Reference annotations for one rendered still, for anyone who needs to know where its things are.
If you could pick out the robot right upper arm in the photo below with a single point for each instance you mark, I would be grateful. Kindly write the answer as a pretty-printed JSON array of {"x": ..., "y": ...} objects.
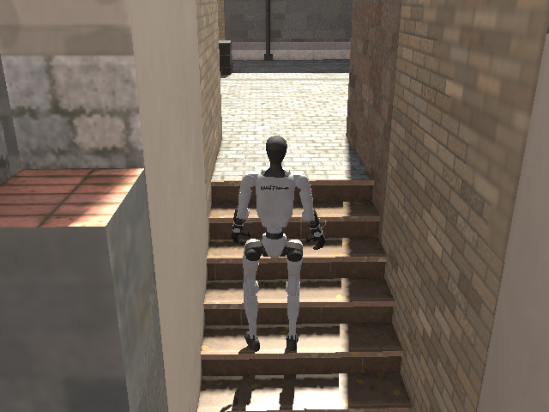
[{"x": 303, "y": 183}]

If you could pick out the robot right forearm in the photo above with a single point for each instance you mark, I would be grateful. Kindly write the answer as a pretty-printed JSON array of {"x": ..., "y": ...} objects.
[{"x": 315, "y": 226}]

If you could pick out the humanoid robot torso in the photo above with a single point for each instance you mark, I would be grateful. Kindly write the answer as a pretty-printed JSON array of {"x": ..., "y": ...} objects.
[{"x": 274, "y": 207}]

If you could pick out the left robot hand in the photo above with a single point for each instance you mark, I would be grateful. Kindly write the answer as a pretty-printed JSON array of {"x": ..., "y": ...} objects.
[{"x": 235, "y": 237}]

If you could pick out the robot left foot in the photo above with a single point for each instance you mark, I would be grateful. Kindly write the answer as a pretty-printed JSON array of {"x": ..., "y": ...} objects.
[{"x": 254, "y": 343}]

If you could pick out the robot left forearm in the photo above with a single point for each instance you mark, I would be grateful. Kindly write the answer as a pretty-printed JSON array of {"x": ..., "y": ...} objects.
[{"x": 237, "y": 223}]

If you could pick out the right robot hand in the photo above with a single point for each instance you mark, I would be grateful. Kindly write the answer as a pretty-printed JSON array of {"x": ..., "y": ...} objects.
[{"x": 321, "y": 240}]

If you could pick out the robot left upper arm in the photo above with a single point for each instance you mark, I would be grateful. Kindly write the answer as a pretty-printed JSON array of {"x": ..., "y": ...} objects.
[{"x": 248, "y": 181}]

